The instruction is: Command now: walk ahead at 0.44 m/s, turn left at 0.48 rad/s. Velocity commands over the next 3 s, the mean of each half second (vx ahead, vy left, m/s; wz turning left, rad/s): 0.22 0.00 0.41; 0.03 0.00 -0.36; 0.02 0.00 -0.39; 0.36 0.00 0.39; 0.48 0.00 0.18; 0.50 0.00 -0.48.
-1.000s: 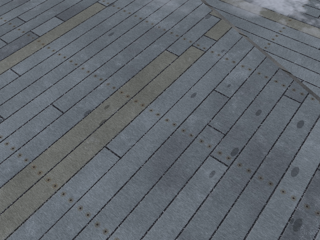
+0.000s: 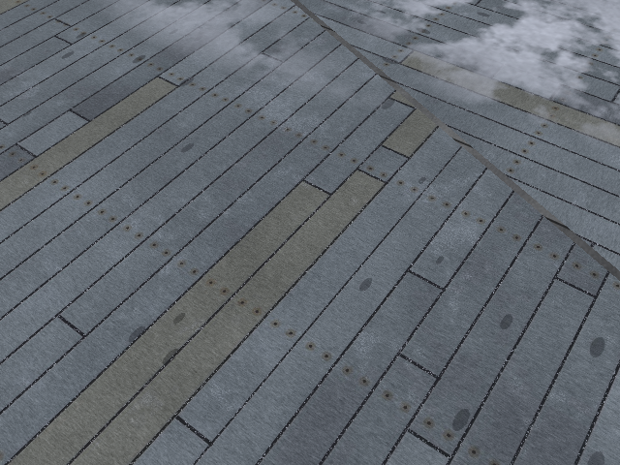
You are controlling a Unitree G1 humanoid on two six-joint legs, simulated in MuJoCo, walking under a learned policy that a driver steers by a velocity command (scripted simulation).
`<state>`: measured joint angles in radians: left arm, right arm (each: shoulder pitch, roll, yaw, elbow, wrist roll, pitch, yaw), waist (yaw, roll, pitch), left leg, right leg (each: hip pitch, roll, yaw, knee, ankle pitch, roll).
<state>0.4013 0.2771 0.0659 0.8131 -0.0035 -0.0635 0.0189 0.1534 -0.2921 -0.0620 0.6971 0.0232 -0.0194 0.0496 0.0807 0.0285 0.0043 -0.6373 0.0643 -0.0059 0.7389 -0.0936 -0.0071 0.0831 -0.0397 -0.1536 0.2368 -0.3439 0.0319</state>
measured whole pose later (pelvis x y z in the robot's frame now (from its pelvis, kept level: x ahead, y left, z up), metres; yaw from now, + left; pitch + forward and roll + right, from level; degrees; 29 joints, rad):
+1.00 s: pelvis +0.22 +0.09 +0.00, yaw -2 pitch +2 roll -1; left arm 0.20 0.33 0.10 0.66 -0.01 0.04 0.04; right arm 0.21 -0.28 -0.06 0.76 -0.03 0.01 -0.02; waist 0.00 -0.04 0.02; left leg -0.26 -0.02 0.00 0.49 -0.27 0.04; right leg -0.54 0.07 0.16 0.96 -0.43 0.04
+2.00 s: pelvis +0.40 +0.09 -0.02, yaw +2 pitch +2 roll -1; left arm 0.30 0.31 0.09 0.81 -0.02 -0.06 0.00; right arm 0.13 -0.31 -0.08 0.71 0.03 -0.02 0.04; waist 0.03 -0.01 0.06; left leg -0.48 0.00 0.05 0.69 -0.24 0.08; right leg -0.16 -0.12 -0.10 0.93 -0.49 0.05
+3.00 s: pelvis +1.00 +0.16 -0.01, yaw -11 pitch +2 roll +1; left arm 0.37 0.31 0.06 0.75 -0.03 -0.03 0.01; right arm 0.09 -0.28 -0.04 0.64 -0.01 -0.12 0.01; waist 0.06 -0.03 0.01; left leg -0.44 -0.04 -0.03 0.54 -0.15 0.01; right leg -0.23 0.09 0.20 0.92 -0.50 -0.03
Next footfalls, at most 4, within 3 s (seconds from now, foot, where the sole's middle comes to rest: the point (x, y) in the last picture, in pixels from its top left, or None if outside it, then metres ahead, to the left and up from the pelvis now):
0.10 left None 0.21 0.14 -0.77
0.56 right None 0.34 -0.06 -0.77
0.90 left None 0.26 0.18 -0.77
1.38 right None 0.24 -0.07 -0.77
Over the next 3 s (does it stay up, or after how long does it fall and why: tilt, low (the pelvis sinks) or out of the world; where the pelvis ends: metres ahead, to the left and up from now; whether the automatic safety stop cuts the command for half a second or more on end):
stays up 1.00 0.16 -0.01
